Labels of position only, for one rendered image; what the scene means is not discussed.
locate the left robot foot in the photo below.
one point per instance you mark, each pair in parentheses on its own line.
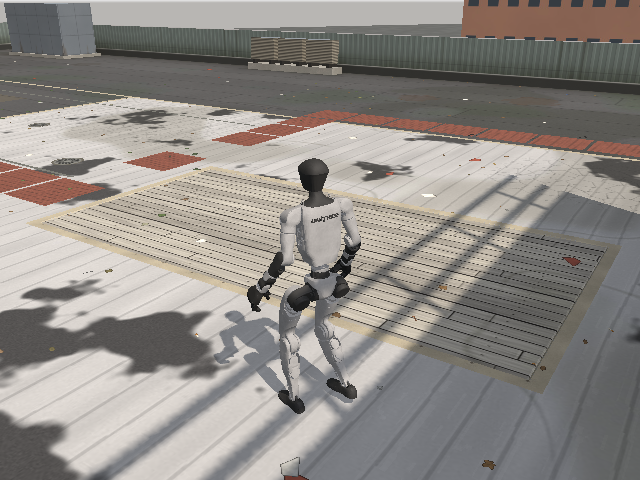
(297,406)

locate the right robot foot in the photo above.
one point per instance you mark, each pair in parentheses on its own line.
(349,392)

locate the right robot hand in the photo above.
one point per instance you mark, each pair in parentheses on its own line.
(340,266)

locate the left robot hand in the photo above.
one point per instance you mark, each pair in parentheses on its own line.
(254,297)

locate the right robot forearm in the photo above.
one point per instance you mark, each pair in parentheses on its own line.
(349,254)

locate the robot right upper arm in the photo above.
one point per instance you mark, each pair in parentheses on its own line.
(352,238)

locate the robot foot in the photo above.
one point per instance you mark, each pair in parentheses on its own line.
(297,406)
(349,392)

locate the left robot forearm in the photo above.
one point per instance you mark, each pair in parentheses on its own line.
(270,276)

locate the robot left upper arm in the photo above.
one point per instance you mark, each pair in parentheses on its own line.
(289,218)

